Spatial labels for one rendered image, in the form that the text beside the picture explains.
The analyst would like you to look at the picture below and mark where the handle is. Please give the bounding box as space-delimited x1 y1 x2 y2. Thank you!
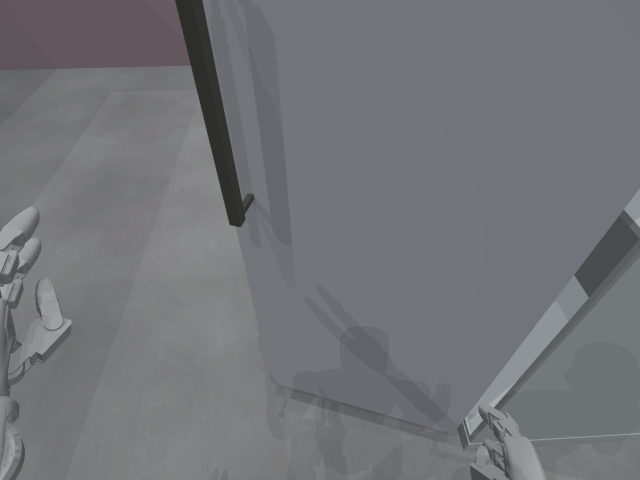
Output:
175 0 254 227

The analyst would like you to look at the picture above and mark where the robot left hand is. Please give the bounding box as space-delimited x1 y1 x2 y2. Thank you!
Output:
0 206 72 397

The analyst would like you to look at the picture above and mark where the fridge door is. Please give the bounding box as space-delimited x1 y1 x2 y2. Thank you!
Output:
202 0 640 434

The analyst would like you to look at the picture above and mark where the robot left forearm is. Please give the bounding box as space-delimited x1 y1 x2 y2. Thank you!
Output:
0 396 25 480

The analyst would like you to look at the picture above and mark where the robot right hand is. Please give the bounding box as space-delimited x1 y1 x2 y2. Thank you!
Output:
470 404 546 480

